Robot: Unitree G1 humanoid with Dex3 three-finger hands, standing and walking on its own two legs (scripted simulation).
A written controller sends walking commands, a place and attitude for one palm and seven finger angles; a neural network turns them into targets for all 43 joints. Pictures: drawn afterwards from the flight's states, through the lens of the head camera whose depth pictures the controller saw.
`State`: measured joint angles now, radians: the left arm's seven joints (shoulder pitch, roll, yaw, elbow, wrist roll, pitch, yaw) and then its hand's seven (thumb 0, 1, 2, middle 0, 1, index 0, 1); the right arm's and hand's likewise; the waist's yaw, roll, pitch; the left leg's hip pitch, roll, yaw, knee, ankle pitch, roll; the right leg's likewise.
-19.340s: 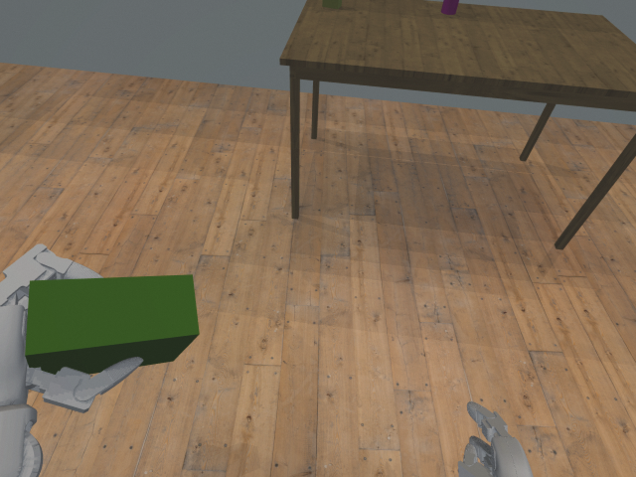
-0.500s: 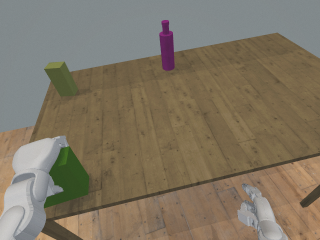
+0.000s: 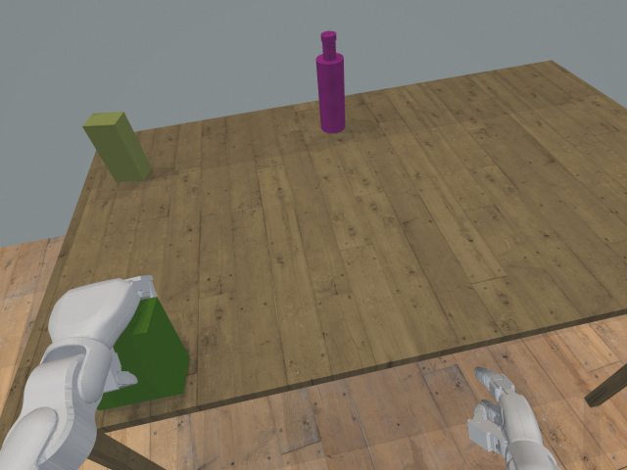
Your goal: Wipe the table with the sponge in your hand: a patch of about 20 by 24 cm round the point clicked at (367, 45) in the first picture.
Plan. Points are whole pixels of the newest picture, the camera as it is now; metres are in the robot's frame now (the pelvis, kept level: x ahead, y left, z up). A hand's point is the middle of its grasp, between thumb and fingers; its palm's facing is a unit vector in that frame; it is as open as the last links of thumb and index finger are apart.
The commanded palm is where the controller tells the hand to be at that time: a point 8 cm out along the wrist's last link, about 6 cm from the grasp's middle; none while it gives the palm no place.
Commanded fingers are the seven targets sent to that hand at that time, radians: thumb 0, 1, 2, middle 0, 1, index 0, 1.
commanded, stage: move the sponge above the wiping area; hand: left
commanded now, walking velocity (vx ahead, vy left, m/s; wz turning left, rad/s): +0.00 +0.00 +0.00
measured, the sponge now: (134, 364) +0.21 +0.29 +0.01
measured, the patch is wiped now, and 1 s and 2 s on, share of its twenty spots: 0.00 0.00 0.00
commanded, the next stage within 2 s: none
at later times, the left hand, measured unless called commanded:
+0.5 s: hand (123, 341) +0.22 +0.28 +0.07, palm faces -0.08 -0.07 -0.99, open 10.1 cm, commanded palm +0.20 +0.29 +0.15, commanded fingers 0.00 0.10 1.30 -1.20 -1.60 -1.20 -1.60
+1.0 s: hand (131, 322) +0.23 +0.26 +0.09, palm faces +0.04 -0.03 -1.00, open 10.1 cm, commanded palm +0.20 +0.28 +0.16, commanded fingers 0.00 0.10 1.30 -1.20 -1.60 -1.20 -1.60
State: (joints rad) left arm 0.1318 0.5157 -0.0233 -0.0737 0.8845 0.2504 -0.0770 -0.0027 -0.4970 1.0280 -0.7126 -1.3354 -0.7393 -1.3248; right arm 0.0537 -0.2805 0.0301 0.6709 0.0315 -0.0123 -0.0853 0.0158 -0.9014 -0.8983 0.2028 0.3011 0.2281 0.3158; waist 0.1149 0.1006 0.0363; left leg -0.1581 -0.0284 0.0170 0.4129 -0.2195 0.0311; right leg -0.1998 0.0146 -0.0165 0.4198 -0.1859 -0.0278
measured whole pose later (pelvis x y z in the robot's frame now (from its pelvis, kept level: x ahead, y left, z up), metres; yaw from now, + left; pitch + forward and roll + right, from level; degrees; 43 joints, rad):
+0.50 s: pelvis +0.00 +0.01 +0.00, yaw +0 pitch -2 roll +0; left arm 0.24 0.53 -0.04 -0.22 0.92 0.16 -0.04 -0.01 -0.50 1.03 -0.72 -1.34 -0.74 -1.32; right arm 0.08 -0.27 0.00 0.67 0.01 -0.01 -0.09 0.02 -0.90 -0.90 0.20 0.30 0.20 0.31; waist 0.14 0.09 0.03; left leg -0.14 -0.03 0.03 0.42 -0.23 0.04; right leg -0.19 0.01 0.00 0.42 -0.19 -0.02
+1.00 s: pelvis +0.00 +0.00 +0.00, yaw -1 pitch -3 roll +0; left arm 0.15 0.52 -0.04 -0.16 0.93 0.13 0.04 0.00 -0.50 1.02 -0.72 -1.33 -0.75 -1.32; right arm 0.06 -0.24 0.02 0.69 0.02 -0.02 -0.08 0.02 -0.90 -0.90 0.20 0.30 0.20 0.30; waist 0.14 0.09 0.03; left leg -0.13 -0.02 0.03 0.41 -0.22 0.02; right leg -0.18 0.03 0.00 0.41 -0.18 -0.04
